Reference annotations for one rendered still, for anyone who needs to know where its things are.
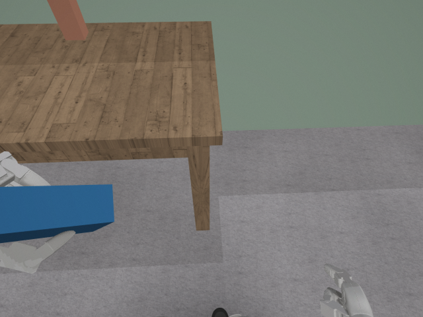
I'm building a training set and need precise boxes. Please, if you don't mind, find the sponge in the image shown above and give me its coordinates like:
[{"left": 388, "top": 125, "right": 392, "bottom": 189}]
[{"left": 0, "top": 184, "right": 114, "bottom": 243}]

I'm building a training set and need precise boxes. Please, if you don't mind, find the robot right hand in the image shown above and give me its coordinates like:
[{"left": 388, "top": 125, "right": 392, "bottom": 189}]
[{"left": 320, "top": 264, "right": 373, "bottom": 317}]

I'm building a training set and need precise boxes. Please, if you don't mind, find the robot left hand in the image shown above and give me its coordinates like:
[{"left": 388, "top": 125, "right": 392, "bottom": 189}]
[{"left": 0, "top": 151, "right": 76, "bottom": 273}]

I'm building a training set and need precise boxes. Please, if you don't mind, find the table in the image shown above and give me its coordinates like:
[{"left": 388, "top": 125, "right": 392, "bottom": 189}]
[{"left": 0, "top": 21, "right": 223, "bottom": 230}]

